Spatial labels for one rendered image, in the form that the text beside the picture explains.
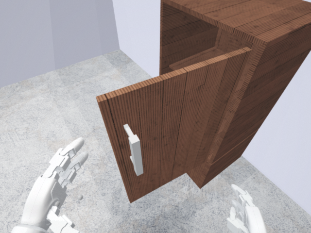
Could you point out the left robot hand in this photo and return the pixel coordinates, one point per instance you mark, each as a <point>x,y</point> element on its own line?
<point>50,187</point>

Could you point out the cupboard door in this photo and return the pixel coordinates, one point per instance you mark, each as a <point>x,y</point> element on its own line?
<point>176,117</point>

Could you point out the right robot hand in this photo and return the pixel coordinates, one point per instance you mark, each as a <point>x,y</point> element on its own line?
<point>251,220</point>

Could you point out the handle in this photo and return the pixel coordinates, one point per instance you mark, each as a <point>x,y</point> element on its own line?
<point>136,157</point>

